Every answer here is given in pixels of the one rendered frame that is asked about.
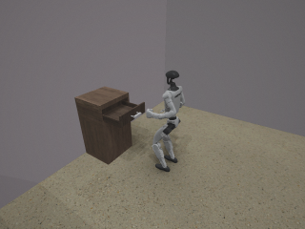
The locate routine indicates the robot left forearm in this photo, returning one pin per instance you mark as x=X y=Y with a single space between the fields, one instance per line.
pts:
x=163 y=116

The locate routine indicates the drawer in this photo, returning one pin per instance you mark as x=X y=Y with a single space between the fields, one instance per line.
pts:
x=119 y=113

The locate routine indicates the robot right shin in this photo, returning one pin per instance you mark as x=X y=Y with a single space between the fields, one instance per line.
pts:
x=169 y=146

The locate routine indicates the robot left upper arm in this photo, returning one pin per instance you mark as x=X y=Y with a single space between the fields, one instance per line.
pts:
x=168 y=99

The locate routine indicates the robot left hand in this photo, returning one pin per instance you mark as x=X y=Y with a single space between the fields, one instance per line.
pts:
x=149 y=113

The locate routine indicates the robot right upper arm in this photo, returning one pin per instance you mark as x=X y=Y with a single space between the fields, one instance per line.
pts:
x=182 y=99

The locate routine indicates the handle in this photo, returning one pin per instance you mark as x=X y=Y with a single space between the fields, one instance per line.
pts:
x=137 y=115

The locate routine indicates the right robot thigh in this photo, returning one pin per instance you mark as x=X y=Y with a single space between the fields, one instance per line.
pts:
x=167 y=137

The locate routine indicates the cabinet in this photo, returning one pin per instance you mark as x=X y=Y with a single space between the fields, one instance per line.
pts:
x=102 y=140

